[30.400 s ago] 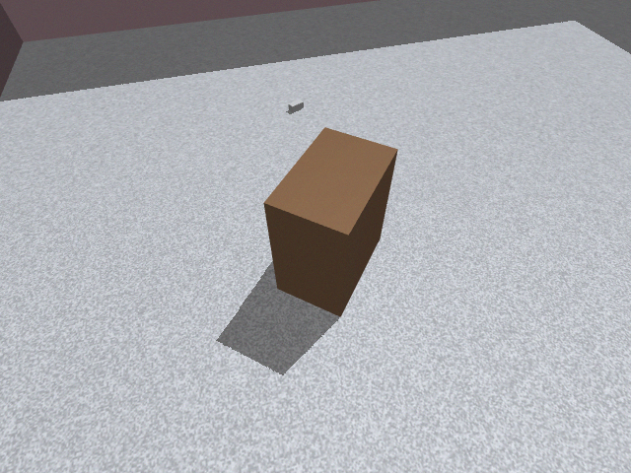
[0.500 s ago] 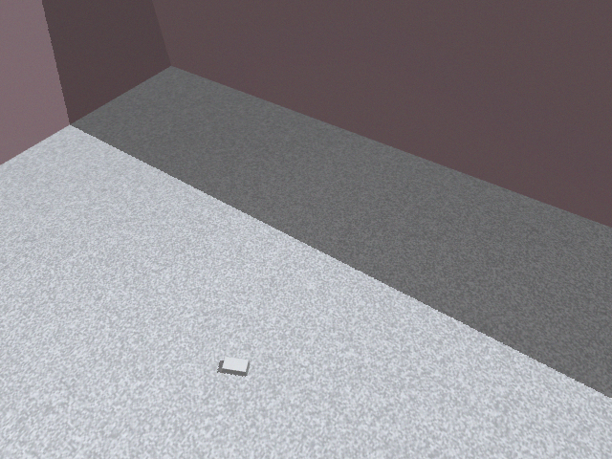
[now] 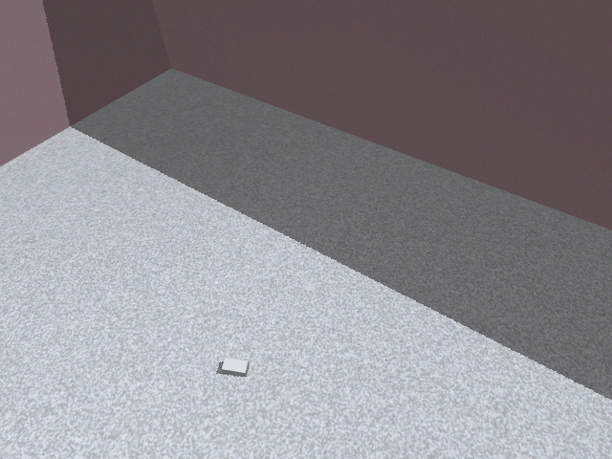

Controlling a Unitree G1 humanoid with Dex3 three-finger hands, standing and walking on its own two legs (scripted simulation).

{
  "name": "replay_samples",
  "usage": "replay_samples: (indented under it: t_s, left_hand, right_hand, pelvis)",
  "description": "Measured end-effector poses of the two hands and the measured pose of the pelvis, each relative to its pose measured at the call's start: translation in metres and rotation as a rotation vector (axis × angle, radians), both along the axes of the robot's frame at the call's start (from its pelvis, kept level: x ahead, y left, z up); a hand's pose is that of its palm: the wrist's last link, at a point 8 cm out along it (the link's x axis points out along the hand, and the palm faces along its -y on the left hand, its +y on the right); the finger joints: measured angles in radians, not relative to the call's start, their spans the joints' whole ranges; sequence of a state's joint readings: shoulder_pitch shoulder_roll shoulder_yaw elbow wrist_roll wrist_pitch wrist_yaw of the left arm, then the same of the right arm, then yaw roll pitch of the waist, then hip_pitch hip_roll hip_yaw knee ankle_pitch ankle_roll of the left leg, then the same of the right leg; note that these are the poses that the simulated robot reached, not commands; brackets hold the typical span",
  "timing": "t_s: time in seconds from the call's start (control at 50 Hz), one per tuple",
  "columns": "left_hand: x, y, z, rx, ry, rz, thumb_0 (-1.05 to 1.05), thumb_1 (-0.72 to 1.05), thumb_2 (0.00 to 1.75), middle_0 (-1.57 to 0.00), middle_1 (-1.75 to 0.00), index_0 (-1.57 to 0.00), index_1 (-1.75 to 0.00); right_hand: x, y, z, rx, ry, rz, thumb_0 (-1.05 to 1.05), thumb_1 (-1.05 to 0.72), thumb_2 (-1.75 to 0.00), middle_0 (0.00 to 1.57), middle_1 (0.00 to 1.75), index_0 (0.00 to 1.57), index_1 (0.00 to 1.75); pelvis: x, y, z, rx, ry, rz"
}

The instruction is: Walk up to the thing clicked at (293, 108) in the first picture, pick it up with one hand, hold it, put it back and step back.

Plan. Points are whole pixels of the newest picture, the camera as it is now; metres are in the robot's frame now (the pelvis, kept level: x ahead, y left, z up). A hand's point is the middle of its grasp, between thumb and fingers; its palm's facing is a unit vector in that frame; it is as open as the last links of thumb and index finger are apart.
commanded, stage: stand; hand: left
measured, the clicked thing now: (235, 367) +0.47 +0.27 -0.76
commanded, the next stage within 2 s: walk up in 0.78 s
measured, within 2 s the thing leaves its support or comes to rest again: neither
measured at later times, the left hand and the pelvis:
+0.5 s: hand out of the picture +0.06 +0.25 -0.16, palm faces -0.03 -0.94 -0.34, open 7.4 cm; pelvis +0.00 +0.00 +0.00, yaw +0 degrees
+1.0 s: hand out of the picture +0.04 +0.33 -0.16, palm faces +0.01 -0.89 -0.45, open 7.4 cm; pelvis +0.01 +0.05 -0.01, yaw +1 degrees
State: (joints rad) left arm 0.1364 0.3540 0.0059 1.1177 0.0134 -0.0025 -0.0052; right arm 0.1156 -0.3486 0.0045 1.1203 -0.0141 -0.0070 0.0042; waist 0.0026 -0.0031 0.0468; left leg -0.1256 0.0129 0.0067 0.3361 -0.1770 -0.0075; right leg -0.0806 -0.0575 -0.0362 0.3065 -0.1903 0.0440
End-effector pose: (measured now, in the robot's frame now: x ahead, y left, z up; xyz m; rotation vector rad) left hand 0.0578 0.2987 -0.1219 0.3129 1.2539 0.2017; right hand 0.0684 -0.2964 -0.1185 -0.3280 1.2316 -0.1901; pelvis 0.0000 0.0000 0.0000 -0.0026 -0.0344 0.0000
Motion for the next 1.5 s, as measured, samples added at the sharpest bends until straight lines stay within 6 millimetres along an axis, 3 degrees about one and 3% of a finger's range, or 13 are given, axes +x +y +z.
replay_samples:
  t_s: [0.3, 0.82, 0.94, 1.06, 1.14, 1.22, 1.28, 1.38, 1.5]
  left_hand:
    - [-0.005, 0.0, -0.002, -0.002, 0.029, -0.001, 0.0, 0.9, 0.9, -0.2, -0.3, -0.2, -0.3]
    - [0.012, 0.001, 0.001, 0.008, -0.028, -0.005, 0.0, 0.9, 0.9, -0.2, -0.3, -0.2, -0.3]
    - [-0.011, 0.041, 0.007, 0.084, -0.036, 0.032, 0.0, 0.9, 0.9, -0.21, -0.3, -0.21, -0.3]
    - [-0.023, 0.108, -0.003, 0.133, 0.033, 0.041, 0.0, 0.9, 0.9, -0.21, -0.3, -0.2, -0.3]
    - [-0.011, 0.134, -0.009, 0.121, 0.051, 0.054, 0.0, 0.9, 0.9, -0.2, -0.3, -0.2, -0.3]
    - [0.006, 0.138, -0.01, 0.081, 0.046, 0.041, 0.0, 0.91, 0.9, -0.2, -0.3, -0.2, -0.3]
    - [0.018, 0.136, -0.012, 0.062, 0.06, 0.017, 0.0, 0.91, 0.9, -0.2, -0.3, -0.2, -0.3]
    - [0.046, 0.126, -0.013, 0.05, 0.043, -0.03, 0.0, 0.9, 0.9, -0.2, -0.3, -0.2, -0.3]
    - [0.078, 0.104, -0.011, 0.046, -0.021, -0.081, 0.0, 0.9, 0.9, -0.2, -0.3, -0.2, -0.3]
  right_hand:
    - [-0.005, 0.0, -0.002, 0.001, 0.026, -0.005, 0.0, -0.91, -0.9, 0.2, 0.3, 0.2, 0.3]
    - [0.011, -0.002, 0.0, 0.0, -0.003, 0.006, 0.0, -0.91, -0.9, 0.2, 0.3, 0.2, 0.3]
    - [0.018, 0.003, -0.002, -0.019, 0.015, 0.029, 0.0, -0.91, -0.9, 0.2, 0.3, 0.2, 0.3]
    - [0.029, 0.038, -0.006, -0.043, 0.005, 0.037, 0.0, -0.91, -0.9, 0.2, 0.3, 0.2, 0.3]
    - [0.025, 0.074, -0.008, -0.033, 0.012, 0.026, 0.0, -0.91, -0.9, 0.2, 0.3, 0.2, 0.3]
    - [0.028, 0.1, -0.005, -0.013, 0.007, 0.021, 0.0, -0.91, -0.9, 0.2, 0.3, 0.2, 0.3]
    - [0.035, 0.108, -0.004, -0.012, -0.034, 0.007, 0.0, -0.9, -0.9, 0.21, 0.3, 0.21, 0.3]
    - [0.036, 0.098, -0.004, -0.044, -0.073, -0.024, 0.0, -0.9, -0.9, 0.21, 0.3, 0.21, 0.3]
    - [0.023, 0.059, -0.002, -0.101, -0.071, -0.044, 0.0, -0.9, -0.9, 0.21, 0.3, 0.21, 0.3]
  pelvis:
    - [0.001, 0.0, 0.0, 0.0, 0.01, -0.001]
    - [0.006, 0.002, -0.002, -0.009, 0.005, 0.0]
    - [0.009, 0.028, -0.009, -0.023, 0.0, 0.004]
    - [0.018, 0.072, -0.023, -0.022, -0.006, 0.027]
    - [0.023, 0.09, -0.023, -0.008, -0.008, 0.028]
    - [0.032, 0.101, -0.017, -0.005, 0.002, 0.009]
    - [0.037, 0.106, -0.016, 0.0, 0.0, -0.009]
    - [0.039, 0.104, -0.018, 0.007, -0.008, -0.03]
    - [0.035, 0.083, -0.023, 0.011, -0.005, -0.059]
